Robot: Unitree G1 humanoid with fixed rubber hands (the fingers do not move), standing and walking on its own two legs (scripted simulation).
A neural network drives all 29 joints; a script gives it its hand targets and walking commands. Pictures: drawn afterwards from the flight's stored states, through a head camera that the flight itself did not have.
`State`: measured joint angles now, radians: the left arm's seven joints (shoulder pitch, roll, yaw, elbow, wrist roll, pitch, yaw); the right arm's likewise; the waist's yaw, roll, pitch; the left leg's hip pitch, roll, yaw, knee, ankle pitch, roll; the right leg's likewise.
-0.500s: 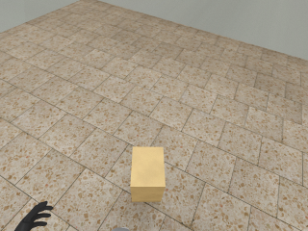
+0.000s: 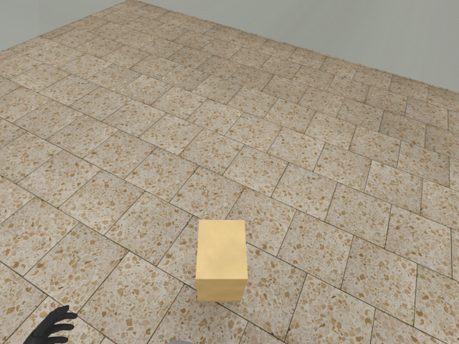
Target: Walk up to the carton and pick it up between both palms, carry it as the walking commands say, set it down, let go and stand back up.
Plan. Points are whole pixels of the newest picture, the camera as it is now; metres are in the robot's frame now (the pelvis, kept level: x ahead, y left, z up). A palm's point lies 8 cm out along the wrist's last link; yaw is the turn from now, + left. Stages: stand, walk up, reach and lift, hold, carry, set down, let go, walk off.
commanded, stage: walk up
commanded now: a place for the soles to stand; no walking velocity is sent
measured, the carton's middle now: (220, 262) +0.51 +0.02 -0.60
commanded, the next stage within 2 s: none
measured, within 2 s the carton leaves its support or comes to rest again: neither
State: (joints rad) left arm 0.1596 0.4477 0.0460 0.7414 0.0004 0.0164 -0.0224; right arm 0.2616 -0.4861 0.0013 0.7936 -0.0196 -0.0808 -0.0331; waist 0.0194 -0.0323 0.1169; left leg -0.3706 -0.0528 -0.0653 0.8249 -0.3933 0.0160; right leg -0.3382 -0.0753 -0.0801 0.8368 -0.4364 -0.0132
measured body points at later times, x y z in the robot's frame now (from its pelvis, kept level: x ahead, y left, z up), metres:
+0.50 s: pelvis -0.01 -0.01 +0.00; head +0.01 +0.00 +0.45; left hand +0.12 +0.32 -0.09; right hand +0.10 -0.34 -0.08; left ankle +0.03 +0.11 -0.70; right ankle +0.01 -0.13 -0.70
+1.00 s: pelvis -0.01 -0.01 +0.00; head +0.01 +0.00 +0.45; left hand +0.12 +0.32 -0.09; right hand +0.10 -0.35 -0.08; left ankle +0.03 +0.11 -0.70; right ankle +0.01 -0.13 -0.70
